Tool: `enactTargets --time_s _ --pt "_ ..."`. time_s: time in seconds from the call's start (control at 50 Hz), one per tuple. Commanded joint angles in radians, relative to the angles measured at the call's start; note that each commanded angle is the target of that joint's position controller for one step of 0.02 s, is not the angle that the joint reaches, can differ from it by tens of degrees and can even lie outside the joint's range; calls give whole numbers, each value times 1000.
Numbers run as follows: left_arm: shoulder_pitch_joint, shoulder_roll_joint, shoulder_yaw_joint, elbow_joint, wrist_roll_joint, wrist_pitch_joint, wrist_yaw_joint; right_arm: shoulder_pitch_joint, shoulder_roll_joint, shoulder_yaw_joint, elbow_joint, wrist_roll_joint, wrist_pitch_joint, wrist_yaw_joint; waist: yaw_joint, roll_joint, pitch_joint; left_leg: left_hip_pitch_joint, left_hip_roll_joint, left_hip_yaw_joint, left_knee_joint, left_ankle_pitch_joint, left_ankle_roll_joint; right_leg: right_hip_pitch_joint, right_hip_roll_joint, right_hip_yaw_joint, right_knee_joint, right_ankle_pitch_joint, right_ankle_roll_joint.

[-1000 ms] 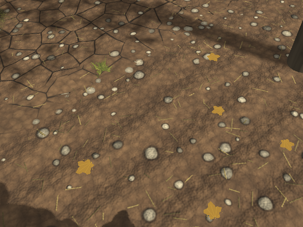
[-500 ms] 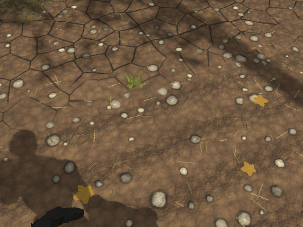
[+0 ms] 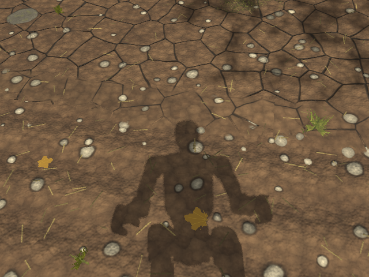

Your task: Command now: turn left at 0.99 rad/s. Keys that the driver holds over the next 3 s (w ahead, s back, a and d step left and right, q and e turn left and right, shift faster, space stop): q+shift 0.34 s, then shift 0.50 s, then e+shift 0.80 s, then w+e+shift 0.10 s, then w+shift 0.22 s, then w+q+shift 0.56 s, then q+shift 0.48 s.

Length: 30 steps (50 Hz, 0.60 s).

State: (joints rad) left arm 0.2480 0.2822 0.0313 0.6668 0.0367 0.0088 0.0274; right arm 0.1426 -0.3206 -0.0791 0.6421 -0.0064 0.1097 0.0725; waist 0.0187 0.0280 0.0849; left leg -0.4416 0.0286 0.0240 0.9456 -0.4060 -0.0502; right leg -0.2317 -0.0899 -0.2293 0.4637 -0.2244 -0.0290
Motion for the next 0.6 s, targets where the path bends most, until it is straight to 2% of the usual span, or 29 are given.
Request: enactTargets --time_s 0.02,0.06,0.08,0.1,0.12,0.14,0.16,0.18,0.2,0.22,0.24,0.26,0.3,0.32,0.36,0.42,0.52,0.56,0.58,0.6 --pt "4 180 60 -57 -1 -12 -13 -51 -53 -11 -103 10 -12 3 15 -224 -135 58 -12 72 -133 -28 28 112 -247 110 -88 338 -124" --pt "17 191 69 -52 -11 -6 -24 -59 -56 -14 -115 12 -12 0 17 -234 -144 108 -24 94 -229 -34 49 116 -271 85 -38 343 -97" --pt "17 194 72 -51 -21 -1 -29 -43 -59 -18 -115 8 -15 -3 4 -223 -149 154 -31 96 -305 -14 63 99 -279 65 10 332 -72" --pt "11 193 75 -47 -33 7 -31 13 -61 -21 -97 -1 -23 -11 -37 -175 -162 252 -42 85 -442 81 81 45 -267 26 98 279 -25" --pt "52 177 75 -38 -33 14 -36 103 -115 -38 -62 -15 -37 -28 -76 -17 -175 407 8 -64 -588 174 109 -99 -210 -22 286 103 40" --pt "54 81 50 -115 -22 20 -43 122 -297 -76 -81 -6 -45 -47 -38 321 -135 498 326 -537 -602 570 227 -452 -37 -47 546 -472 136" --pt "-80 125 49 -147 9 36 -26 187 -292 -92 -87 0 -50 -57 -141 172 -174 454 344 -561 -584 683 345 -498 5 179 670 -470 139" --pt "-82 125 50 -144 -3 42 -21 154 -246 -74 -73 -5 -50 -66 -101 144 -145 423 291 -469 -590 596 340 -501 -8 226 694 -380 134" --pt "-65 128 52 -123 -16 36 -18 70 -202 -59 -79 -6 -45 -74 -55 125 -80 344 218 -391 -609 490 302 -475 -17 242 661 -260 123" --pt "-62 137 56 -113 -12 28 -14 4 -179 -50 -90 -2 -44 -79 -25 133 -67 309 154 -353 -617 444 269 -448 -9 246 634 -184 114" --pt "-34 148 60 -91 2 28 -12 -25 -157 -42 -100 2 -45 -81 -13 139 -82 285 118 -328 -606 498 264 -410 9 239 648 -141 111" --pt "-18 148 61 -77 6 31 -14 -18 -150 -38 -97 2 -48 -76 -8 116 -108 281 106 -326 -595 539 262 -386 23 245 655 -128 106" --pt "-24 127 53 -71 -2 35 -19 23 -164 -43 -79 1 -57 -68 -15 72 -132 291 95 -357 -580 548 262 -374 42 258 612 -126 99" --pt "-39 117 49 -75 -6 37 -19 44 -172 -46 -72 -1 -59 -66 -24 70 -131 298 91 -383 -578 520 265 -379 51 265 576 -129 97" --pt "-59 110 44 -75 -11 38 -16 71 -177 -48 -62 -6 -61 -65 -40 85 -132 322 92 -428 -578 464 273 -389 69 272 508 -134 92" --pt "-81 105 38 -70 -16 36 -11 106 -166 -41 -47 -14 -63 -65 -61 99 -144 322 102 -464 -561 493 279 -340 81 276 430 -144 74" --pt "-84 101 31 -66 -34 28 -6 92 -154 -29 -27 -22 -62 -63 -52 105 -147 263 98 -509 -525 633 261 -164 118 265 292 -186 35" --pt "-47 97 28 -55 -38 23 -2 71 -146 -24 -17 -16 -62 -66 -27 105 -142 244 85 -534 -512 634 236 -67 129 265 160 -161 17" --pt "-12 87 26 -43 -33 17 3 53 -137 -19 -13 -7 -63 -71 3 90 -137 214 62 -534 -495 565 206 14 125 267 23 -78 7" --pt "6 93 26 -35 -23 8 10 53 -114 -10 -10 3 -66 -76 14 47 -133 156 28 -513 -465 418 159 110 77 307 -109 14 -7"
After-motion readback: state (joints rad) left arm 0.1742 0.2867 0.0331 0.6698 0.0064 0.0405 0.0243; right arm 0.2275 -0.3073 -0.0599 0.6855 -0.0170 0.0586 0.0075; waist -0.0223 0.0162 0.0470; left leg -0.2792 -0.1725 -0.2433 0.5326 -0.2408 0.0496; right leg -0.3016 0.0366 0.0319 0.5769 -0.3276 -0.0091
